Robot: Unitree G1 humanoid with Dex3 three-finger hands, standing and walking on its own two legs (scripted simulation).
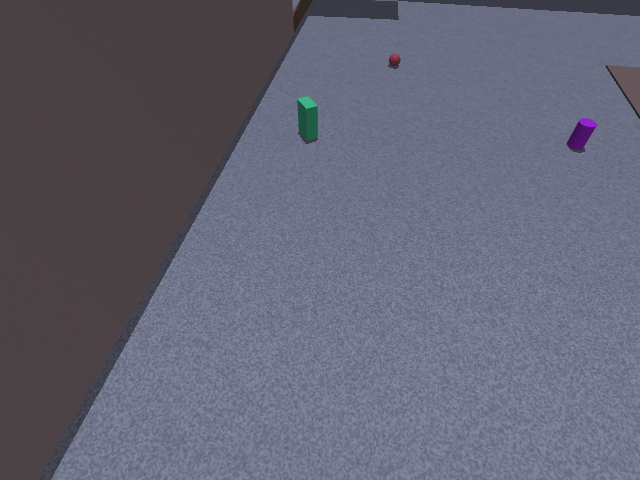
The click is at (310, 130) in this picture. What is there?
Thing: carton on end
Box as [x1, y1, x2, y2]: [297, 96, 317, 140]
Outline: 308,96 297,99 299,130 307,140 317,137 317,106
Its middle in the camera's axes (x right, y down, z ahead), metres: -0.07 -0.63 +2.11
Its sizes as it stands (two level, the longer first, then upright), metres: 0.112 0.064 0.191
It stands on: the floor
